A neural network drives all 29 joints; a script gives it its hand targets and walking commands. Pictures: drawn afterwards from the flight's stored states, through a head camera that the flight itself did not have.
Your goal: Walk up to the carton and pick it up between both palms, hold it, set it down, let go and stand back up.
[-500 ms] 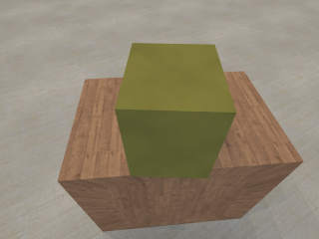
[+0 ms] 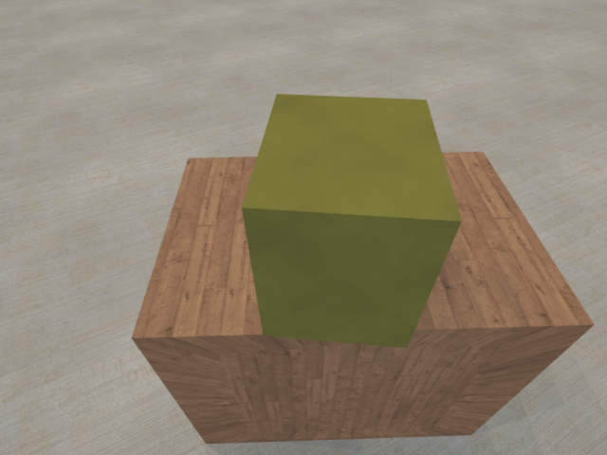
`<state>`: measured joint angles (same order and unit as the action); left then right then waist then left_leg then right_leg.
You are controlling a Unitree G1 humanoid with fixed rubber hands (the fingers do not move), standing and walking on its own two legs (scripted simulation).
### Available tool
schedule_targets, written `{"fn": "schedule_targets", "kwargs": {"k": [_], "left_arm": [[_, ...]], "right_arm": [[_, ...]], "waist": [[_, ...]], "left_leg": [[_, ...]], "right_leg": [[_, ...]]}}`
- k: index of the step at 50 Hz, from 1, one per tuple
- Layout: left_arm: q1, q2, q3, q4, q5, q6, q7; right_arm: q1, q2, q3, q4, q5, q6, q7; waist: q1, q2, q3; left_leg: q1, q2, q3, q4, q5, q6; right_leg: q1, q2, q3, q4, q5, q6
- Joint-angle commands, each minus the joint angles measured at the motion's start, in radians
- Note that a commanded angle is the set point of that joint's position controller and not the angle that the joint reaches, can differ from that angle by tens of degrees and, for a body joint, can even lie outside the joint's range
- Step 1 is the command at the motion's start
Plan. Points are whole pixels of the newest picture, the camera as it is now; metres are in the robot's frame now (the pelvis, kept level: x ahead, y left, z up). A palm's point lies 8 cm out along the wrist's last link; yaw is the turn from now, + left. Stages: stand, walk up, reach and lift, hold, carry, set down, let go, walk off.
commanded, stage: stand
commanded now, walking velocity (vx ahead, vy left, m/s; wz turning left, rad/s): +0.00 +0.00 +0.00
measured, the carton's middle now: (342, 221) +0.47 -0.05 +0.04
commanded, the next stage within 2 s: none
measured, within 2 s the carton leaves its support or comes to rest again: neither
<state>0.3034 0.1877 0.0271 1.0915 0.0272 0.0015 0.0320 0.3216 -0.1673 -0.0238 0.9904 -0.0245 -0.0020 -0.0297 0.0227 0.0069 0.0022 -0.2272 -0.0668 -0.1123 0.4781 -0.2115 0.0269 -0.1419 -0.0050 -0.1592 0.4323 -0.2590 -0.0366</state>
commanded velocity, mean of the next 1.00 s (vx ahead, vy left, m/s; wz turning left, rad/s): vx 0.00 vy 0.00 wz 0.00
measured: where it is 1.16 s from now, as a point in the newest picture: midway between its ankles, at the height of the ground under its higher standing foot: outside the picture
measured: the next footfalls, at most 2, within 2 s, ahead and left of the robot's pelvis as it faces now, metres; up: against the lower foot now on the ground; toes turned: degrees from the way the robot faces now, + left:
none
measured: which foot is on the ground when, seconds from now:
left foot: down 0.00-1.00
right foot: down 0.00-1.00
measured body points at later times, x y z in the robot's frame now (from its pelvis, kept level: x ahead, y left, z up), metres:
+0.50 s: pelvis +0.00 -0.01 +0.00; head -0.01 -0.01 +0.45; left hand -0.03 +0.21 -0.16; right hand -0.01 -0.22 -0.16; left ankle +0.03 +0.10 -0.74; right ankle -0.01 -0.09 -0.74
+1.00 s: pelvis +0.00 -0.03 +0.00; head +0.00 -0.03 +0.45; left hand -0.03 +0.19 -0.16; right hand +0.01 -0.24 -0.17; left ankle +0.03 +0.10 -0.74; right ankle -0.01 -0.09 -0.74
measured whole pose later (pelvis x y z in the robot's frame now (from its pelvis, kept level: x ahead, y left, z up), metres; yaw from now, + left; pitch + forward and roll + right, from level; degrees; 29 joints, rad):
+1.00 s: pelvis +0.00 -0.03 +0.00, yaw +0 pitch -2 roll +0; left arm 0.32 0.13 0.01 1.17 0.02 0.00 0.05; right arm 0.28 -0.12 -0.01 1.13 -0.02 0.01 -0.05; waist 0.01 0.01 0.02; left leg -0.22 -0.03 -0.14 0.48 -0.22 -0.02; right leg -0.13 0.03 -0.17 0.44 -0.28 -0.08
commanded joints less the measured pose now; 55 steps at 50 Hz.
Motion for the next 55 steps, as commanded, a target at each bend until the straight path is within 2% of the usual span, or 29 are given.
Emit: {"fn": "schedule_targets", "kwargs": {"k": [1, 2, 6, 7, 8, 10, 13, 15, 16, 18, 19, 22, 23, 26, 27, 28, 31, 32, 36, 38, 40, 41, 43, 44, 45, 46, 48, 52, 55], "left_arm": [[0.084, 0.06, 0.002, 0.011, -0.003, 0.002, 0.005], [0.11, 0.067, 0.002, 0.021, 0.0, 0.003, 0.004], [0.073, 0.081, 0.002, 0.037, 0.003, -0.009, 0.007], [0.068, 0.072, 0.002, 0.033, 0.002, -0.012, 0.011], [0.047, 0.071, 0.001, 0.038, -0.002, -0.012, 0.004], [0.057, 0.048, -0.008, 0.052, -0.002, -0.008, 0.007], [0.075, 0.098, 0.011, 0.062, 0.0, -0.005, 0.014], [0.112, 0.075, 0.005, 0.066, 0.0, 0.0, 0.012], [0.064, 0.056, 0.008, 0.051, -0.007, -0.005, 0.013], [0.067, 0.034, 0.001, 0.061, -0.005, -0.003, 0.017], [0.089, 0.011, -0.012, 0.077, -0.002, -0.003, 0.016], [0.111, 0.075, 0.007, 0.074, -0.006, 0.0, 0.018], [0.111, 0.067, 0.003, 0.079, 0.0, -0.003, 0.012], [0.084, 0.005, -0.011, 0.07, -0.013, -0.004, 0.016], [0.074, 0.057, 0.002, 0.07, -0.008, -0.005, 0.016], [0.08, 0.081, 0.008, 0.067, -0.009, -0.009, 0.01], [0.072, 0.071, 0.008, 0.063, -0.004, 0.001, 0.013], [0.062, 0.051, -0.001, 0.06, -0.007, 0.0, 0.019], [0.067, 0.043, 0.005, 0.068, -0.007, 0.0, 0.014], [0.087, 0.038, 0.006, 0.064, -0.005, -0.006, 0.02], [0.104, 0.01, -0.006, 0.087, -0.008, 0.002, 0.014], [0.11, 0.021, -0.002, 0.078, -0.002, -0.003, 0.015], [0.102, 0.06, 0.006, 0.067, -0.002, -0.008, 0.022], [0.083, 0.063, 0.009, 0.07, -0.002, -0.007, 0.024], [0.1, 0.005, -0.007, 0.07, -0.012, -0.008, 0.019], [0.083, 0.027, -0.004, 0.06, -0.005, -0.005, 0.019], [0.102, 0.031, -0.003, 0.06, -0.009, -0.011, 0.019], [0.129, 0.071, 0.01, 0.068, -0.005, 0.001, 0.019], [0.081, -0.012, -0.021, 0.057, -0.015, -0.005, 0.015]], "right_arm": [[0.096, -0.062, -0.006, -0.003, 0.004, -0.008, -0.003], [0.06, -0.064, -0.004, -0.009, 0.004, -0.009, -0.007], [0.073, -0.098, -0.016, 0.027, 0.007, -0.002, -0.016], [0.091, -0.097, -0.02, 0.022, 0.006, -0.005, -0.016], [0.104, -0.075, -0.007, 0.037, 0.012, -0.007, -0.012], [0.041, -0.093, -0.01, 0.026, 0.011, -0.001, -0.012], [0.099, -0.036, -0.002, 0.05, 0.006, 0.003, -0.014], [0.06, -0.059, -0.008, 0.039, 0.01, -0.005, -0.008], [0.049, -0.061, -0.005, 0.041, 0.003, -0.008, -0.013], [0.077, -0.012, 0.003, 0.05, 0.006, -0.007, -0.011], [0.087, -0.057, -0.005, 0.062, 0.003, -0.005, -0.011], [0.081, -0.003, 0.01, 0.07, 0.006, -0.007, -0.013], [0.084, -0.058, -0.003, 0.084, 0.007, -0.01, -0.014], [0.086, -0.023, 0.003, 0.092, 0.014, 0.002, -0.016], [0.099, -0.045, 0.0, 0.094, 0.013, -0.005, -0.015], [0.082, -0.021, 0.011, 0.107, 0.01, -0.006, -0.017], [0.017, -0.029, 0.006, 0.095, 0.009, -0.003, -0.012], [0.042, -0.047, 0.0, 0.102, 0.009, -0.002, -0.011], [0.037, 0.002, 0.01, 0.097, 0.017, -0.009, -0.013], [0.025, 0.003, 0.013, 0.117, 0.011, -0.007, -0.017], [0.013, -0.031, 0.002, 0.094, 0.015, -0.006, -0.014], [0.022, -0.04, -0.001, 0.107, 0.013, 0.005, -0.022], [0.016, -0.011, 0.009, 0.117, 0.007, 0.003, -0.027], [0.006, -0.072, -0.014, 0.111, 0.004, -0.004, -0.025], [0.02, -0.04, -0.004, 0.115, 0.014, -0.002, -0.02], [0.068, 0.014, 0.006, 0.135, 0.014, 0.003, -0.021], [0.036, -0.02, 0.007, 0.13, 0.005, 0.004, -0.023], [0.048, -0.033, 0.013, 0.139, 0.008, 0.004, -0.017], [0.067, -0.008, 0.018, 0.151, 0.01, 0.015, -0.02]], "waist": [[-0.013, 0.061, 0.109], [0.008, 0.061, 0.12], [-0.009, 0.044, 0.132], [-0.022, 0.035, 0.096], [-0.024, -0.044, 0.122], [-0.002, -0.026, 0.146], [-0.025, -0.027, 0.121], [-0.003, -0.002, 0.068], [0.001, 0.061, 0.08], [-0.017, -0.03, 0.124], [-0.017, -0.015, 0.094], [-0.002, 0.03, 0.115], [-0.013, 0.046, 0.112], [-0.017, -0.022, 0.096], [-0.032, -0.012, 0.071], [-0.01, 0.057, 0.051], [-0.006, 0.009, 0.095], [-0.016, 0.052, 0.132], [-0.013, -0.024, 0.117], [0.006, 0.047, 0.083], [0.001, -0.036, 0.093], [-0.002, 0.019, 0.082], [0.007, -0.051, 0.091], [-0.015, -0.025, 0.057], [-0.004, -0.005, 0.086], [-0.037, -0.038, 0.127], [-0.013, 0.037, 0.077], [-0.007, 0.061, 0.109], [-0.033, -0.01, 0.16]], "left_leg": [[-0.136, 0.112, -0.117, -0.15, 0.007, 0.034], [-0.17, 0.132, -0.138, -0.154, 0.007, 0.044], [-0.106, 0.098, -0.113, -0.157, 0.057, 0.036], [-0.109, 0.124, -0.135, -0.157, 0.051, 0.039], [-0.13, 0.111, -0.119, -0.143, 0.059, 0.037], [-0.15, 0.107, -0.113, -0.134, 0.02, 0.034], [-0.149, 0.1, -0.112, -0.149, 0.001, 0.026], [-0.115, 0.098, -0.099, -0.126, -0.006, 0.034], [-0.126, 0.106, -0.114, -0.129, 0.002, 0.037], [-0.168, 0.101, -0.098, -0.125, 0.03, 0.03], [-0.11, 0.085, -0.087, -0.093, 0.074, 0.025], [-0.129, 0.1, -0.11, -0.116, 0.044, 0.023], [-0.095, 0.105, -0.116, -0.118, 0.086, 0.028], [-0.088, 0.097, -0.088, -0.1, 0.082, 0.024], [-0.104, 0.107, -0.113, -0.112, 0.103, 0.026], [-0.095, 0.102, -0.101, -0.113, 0.122, 0.023], [-0.125, 0.09, -0.081, -0.112, 0.055, 0.015], [-0.124, 0.098, -0.085, -0.11, 0.073, 0.017], [-0.111, 0.096, -0.092, -0.102, 0.075, 0.019], [-0.129, 0.097, -0.1, -0.113, 0.085, 0.025], [-0.103, 0.095, -0.083, -0.092, 0.071, 0.015], [-0.097, 0.085, -0.074, -0.09, 0.046, 0.014], [-0.134, 0.092, -0.087, -0.088, 0.067, 0.011], [-0.072, 0.083, -0.07, -0.064, 0.104, 0.009], [-0.078, 0.075, -0.049, -0.047, 0.094, 0.004], [-0.097, 0.097, -0.065, -0.066, 0.104, 0.0], [-0.048, 0.1, -0.068, -0.056, 0.137, 0.003], [-0.075, 0.107, -0.079, -0.09, 0.114, 0.004], [-0.106, 0.094, -0.065, -0.066, 0.103, -0.009]], "right_leg": [[0.011, -0.112, 0.15, -0.099, 0.007, -0.023], [0.028, -0.099, 0.138, -0.102, 0.019, -0.013], [-0.019, -0.116, 0.153, -0.115, 0.017, -0.012], [0.026, -0.105, 0.134, -0.109, 0.04, -0.011], [0.011, -0.099, 0.128, -0.107, 0.025, -0.007], [-0.008, -0.119, 0.147, -0.149, -0.038, -0.011], [0.007, -0.119, 0.144, -0.125, -0.056, -0.021], [-0.009, -0.12, 0.158, -0.128, -0.051, -0.022], [0.013, -0.112, 0.156, -0.115, -0.03, -0.022], [-0.008, -0.115, 0.155, -0.127, -0.032, -0.028], [-0.015, -0.137, 0.191, -0.142, 0.001, -0.037], [-0.012, -0.108, 0.144, -0.133, -0.043, -0.024], [-0.014, -0.105, 0.15, -0.119, 0.029, -0.023], [-0.017, -0.121, 0.174, -0.115, 0.019, -0.039], [0.033, -0.103, 0.145, -0.11, 0.045, -0.031], [0.05, -0.103, 0.147, -0.097, 0.066, -0.03], [0.013, -0.114, 0.16, -0.13, -0.03, -0.025], [-0.007, -0.11, 0.167, -0.13, -0.023, -0.026], [-0.013, -0.109, 0.159, -0.146, -0.049, -0.027], [0.035, -0.112, 0.158, -0.126, 0.005, -0.033], [-0.025, -0.12, 0.178, -0.156, -0.045, -0.04], [0.02, -0.117, 0.172, -0.152, -0.035, -0.035], [0.033, -0.116, 0.152, -0.136, 0.032, -0.031], [0.023, -0.135, 0.182, -0.146, 0.079, -0.04], [0.009, -0.152, 0.199, -0.157, 0.103, -0.046], [0.001, -0.129, 0.157, -0.142, 0.07, -0.05], [0.003, -0.134, 0.168, -0.135, 0.085, -0.06], [0.004, -0.091, 0.153, -0.133, -0.011, -0.04], [-0.027, -0.123, 0.175, -0.158, 0.029, -0.044]]}}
